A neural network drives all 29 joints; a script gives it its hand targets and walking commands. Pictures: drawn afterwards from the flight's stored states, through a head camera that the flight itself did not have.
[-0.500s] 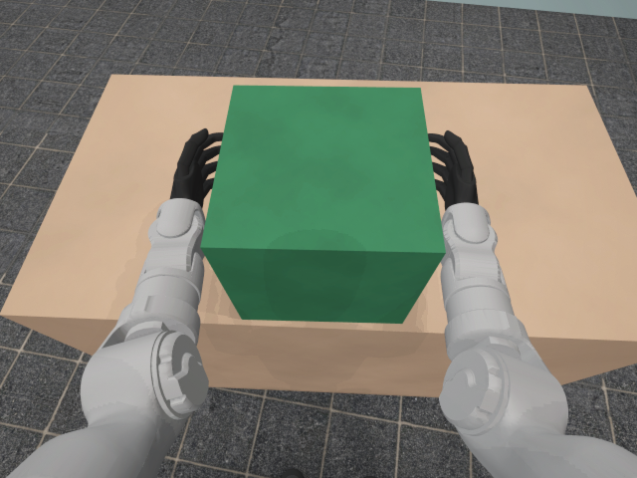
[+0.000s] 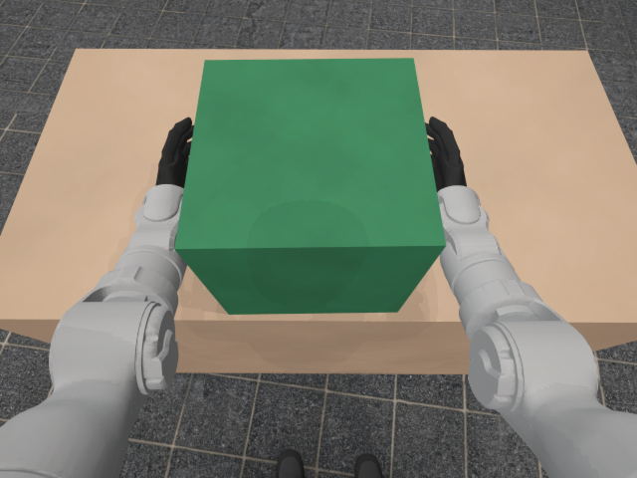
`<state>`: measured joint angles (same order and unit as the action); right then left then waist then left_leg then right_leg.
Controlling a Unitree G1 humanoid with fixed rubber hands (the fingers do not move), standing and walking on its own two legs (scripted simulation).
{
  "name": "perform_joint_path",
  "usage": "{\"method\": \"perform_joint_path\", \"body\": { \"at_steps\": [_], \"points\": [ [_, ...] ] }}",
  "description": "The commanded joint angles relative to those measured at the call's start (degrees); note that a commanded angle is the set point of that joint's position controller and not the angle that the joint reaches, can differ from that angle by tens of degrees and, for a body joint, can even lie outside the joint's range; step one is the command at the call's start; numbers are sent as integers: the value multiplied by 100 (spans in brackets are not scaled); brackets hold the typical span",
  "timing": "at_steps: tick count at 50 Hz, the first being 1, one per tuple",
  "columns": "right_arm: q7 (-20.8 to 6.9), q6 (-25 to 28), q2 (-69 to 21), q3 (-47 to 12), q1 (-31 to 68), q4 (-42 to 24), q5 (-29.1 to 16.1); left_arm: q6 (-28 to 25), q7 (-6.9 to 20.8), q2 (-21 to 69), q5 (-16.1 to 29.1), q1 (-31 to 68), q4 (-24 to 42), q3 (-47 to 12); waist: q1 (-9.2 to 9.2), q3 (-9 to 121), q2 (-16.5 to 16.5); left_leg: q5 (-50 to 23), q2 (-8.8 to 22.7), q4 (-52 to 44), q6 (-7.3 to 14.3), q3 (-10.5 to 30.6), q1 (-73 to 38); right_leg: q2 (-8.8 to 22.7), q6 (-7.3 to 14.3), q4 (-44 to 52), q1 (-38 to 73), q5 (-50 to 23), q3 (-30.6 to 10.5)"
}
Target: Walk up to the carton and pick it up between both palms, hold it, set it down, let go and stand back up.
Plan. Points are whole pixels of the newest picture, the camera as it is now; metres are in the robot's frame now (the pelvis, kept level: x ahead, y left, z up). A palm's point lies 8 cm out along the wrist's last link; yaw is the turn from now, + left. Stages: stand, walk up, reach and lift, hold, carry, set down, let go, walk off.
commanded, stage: set down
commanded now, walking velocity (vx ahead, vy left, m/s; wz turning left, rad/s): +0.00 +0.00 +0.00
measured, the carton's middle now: (311, 199) +0.45 +0.01 +0.01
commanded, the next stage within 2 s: none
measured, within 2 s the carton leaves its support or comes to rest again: neither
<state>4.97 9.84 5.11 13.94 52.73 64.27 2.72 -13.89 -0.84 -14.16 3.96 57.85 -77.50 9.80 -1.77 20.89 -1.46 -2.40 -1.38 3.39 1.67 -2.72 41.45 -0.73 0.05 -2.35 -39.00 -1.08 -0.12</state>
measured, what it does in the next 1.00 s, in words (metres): stands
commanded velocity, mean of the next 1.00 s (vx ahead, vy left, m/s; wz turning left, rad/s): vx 0.00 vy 0.00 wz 0.00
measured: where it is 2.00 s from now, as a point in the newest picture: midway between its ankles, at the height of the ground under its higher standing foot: outside the picture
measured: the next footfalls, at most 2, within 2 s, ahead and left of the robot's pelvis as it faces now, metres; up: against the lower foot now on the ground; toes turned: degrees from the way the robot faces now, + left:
none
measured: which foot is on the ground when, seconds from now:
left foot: down 0.00-1.00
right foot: down 0.00-1.00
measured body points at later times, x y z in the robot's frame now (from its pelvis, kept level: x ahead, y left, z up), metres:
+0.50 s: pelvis -0.03 +0.01 +0.00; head +0.11 +0.00 +0.42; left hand +0.48 +0.23 +0.06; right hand +0.46 -0.22 +0.06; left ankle -0.02 +0.09 -0.74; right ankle -0.04 -0.12 -0.74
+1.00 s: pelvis -0.03 +0.00 +0.01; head +0.05 +0.01 +0.45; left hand +0.47 +0.26 +0.16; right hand +0.46 -0.21 +0.15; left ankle -0.02 +0.09 -0.74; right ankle -0.04 -0.12 -0.74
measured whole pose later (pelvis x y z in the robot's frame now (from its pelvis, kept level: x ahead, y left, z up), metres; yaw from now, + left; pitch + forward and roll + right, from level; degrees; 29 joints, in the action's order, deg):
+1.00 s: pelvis -0.03 +0.00 +0.01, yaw +0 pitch +24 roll -1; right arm 0.8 -8.3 19.6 -0.4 65.9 67.0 -18.9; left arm 4.2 3.4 -33.5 30.9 66.1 -72.4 -14.3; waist -3.8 15.0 -1.8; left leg 2.3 -1.0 14.5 1.0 -1.0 36.3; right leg -1.1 -0.3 -10.7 -32.3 2.5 0.3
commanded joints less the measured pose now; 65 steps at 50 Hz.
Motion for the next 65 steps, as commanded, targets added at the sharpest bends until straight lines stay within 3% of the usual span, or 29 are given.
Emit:
{"method": "perform_joint_path", "body": {
  "at_steps": [1,4,7,9,12,15,18,20,24,27,29,34,39,42,46,49,52,55,59,61,65],
  "points": [
    [109,264,1024,-937,2271,-64,-1067,-84,-7,-1335,480,1857,477,-180,42,4284,-231,-3841,39,1704,-614,288,-3363,-30,-168,-1375,2021,-3554,-255],
    [105,261,1256,-1345,2081,372,-1586,-56,174,-1483,766,1607,341,-282,-96,3526,-118,-3051,-48,1581,-616,269,-2584,-50,-187,-1444,2383,-3502,-340],
    [29,314,1561,-1427,2182,411,-1875,-177,313,-1775,1129,1700,296,-518,-231,3012,-36,-2362,-18,1462,-626,342,-2456,-67,-262,-1319,2118,-2627,-343],
    [-64,326,1669,-1496,2302,467,-2039,-229,379,-1944,1388,1866,218,-747,-225,2500,-47,-2225,19,1577,-627,396,-2601,-85,-285,-1165,1621,-2007,-337],
    [-290,262,1715,-1722,2523,689,-2435,-184,476,-2075,1793,2086,4,-1242,-184,2082,-209,-2606,95,1886,-633,505,-2601,-48,-333,-1182,1043,-1900,-356],
    [-490,136,1973,-1786,2797,94,-2849,-148,550,-2175,2151,2430,435,-1774,-127,2915,-626,-2606,165,1969,-730,598,-3169,9,-300,-1023,532,-1147,-378],
    [-609,25,2036,-1728,3247,-767,-2826,-133,562,-2243,2741,2917,1172,-2308,-172,4525,-675,-3217,265,2137,-668,645,-3765,80,-387,-1045,257,-1342,-334],
    [-646,-96,2048,-1708,3379,-1114,-2744,-30,577,-2313,2855,2961,1582,-2382,-217,5270,-619,-3453,302,2188,-613,674,-4093,116,-384,-1096,396,-1528,-321],
    [-576,-410,2610,-1537,3230,-966,-2402,421,484,-2904,2467,2498,1543,-1817,-246,5480,-417,-2900,230,2015,-634,626,-3944,76,-335,-1201,852,-1422,-239],
    [-488,-675,2597,-1443,3293,-568,-1982,770,373,-2980,1976,2427,1021,-1321,-187,4309,-91,-2191,155,1890,-579,563,-3667,-43,-331,-1201,918,-1061,-143],
    [-459,-809,2387,-1492,3338,-367,-1940,902,360,-2898,1831,2504,784,-1193,-130,3390,20,-1781,131,1822,-530,557,-3501,-83,-346,-1171,884,-823,-147],
    [-483,-1059,2076,-1634,3458,-49,-2247,1055,429,-2736,2083,2934,555,-1575,-85,2159,-134,-1115,147,1759,-530,557,-3311,-16,-341,-1014,887,-242,-245],
    [-466,-1306,2061,-1605,3596,-101,-2371,1222,515,-2686,2445,3184,627,-2075,-234,1943,-261,-677,196,1673,-527,562,-3254,87,-345,-916,1015,-23,-261],
    [-442,-1423,2200,-1468,3779,-401,-2325,1321,525,-2707,2656,3374,913,-2280,-320,2451,-400,-895,237,1666,-564,560,-3494,125,-312,-890,1049,-204,-240],
    [-403,-1599,2567,-1230,3988,-788,-2148,1564,438,-2855,2766,3524,1469,-2289,-367,3464,-691,-1811,279,1820,-690,587,-4416,101,-237,-862,828,-629,-176],
    [-363,-1799,2820,-1093,4084,-984,-2001,1881,321,-3023,2669,3494,1938,-2073,-321,3931,-779,-2617,310,1950,-751,639,-5182,47,-191,-813,610,-845,-129],
    [-317,-2062,2845,-1143,4063,-1083,-1976,2262,240,-3145,2441,3320,2228,-1717,-199,3795,-619,-3125,307,1971,-695,669,-5490,4,-148,-739,740,-1043,-124],
    [-268,-2316,2542,-1526,3729,-948,-2142,2567,313,-3092,2116,2840,2043,-1261,-61,2907,-260,-3019,198,1776,-536,629,-5106,-41,-181,-738,1539,-1470,-153],
    [-163,-2412,2102,-1979,2971,-1055,-2493,2641,562,-2842,1788,2054,1658,-841,87,1724,204,-2336,47,1250,-381,528,-3971,-21,-275,-791,2998,-1986,-307],
    [-94,-2343,1990,-2018,2569,-1235,-2593,2516,698,-2705,1709,1761,1555,-800,96,1474,246,-2089,43,1015,-397,485,-3591,36,-246,-762,3516,-2107,-386],
    [4,-2012,1916,-1915,1675,-1616,-2637,2071,900,-2508,1608,1269,1809,-781,24,1288,-4,-1900,68,849,-487,413,-3621,89,-116,-614,3774,-1950,-474]
  ]
}}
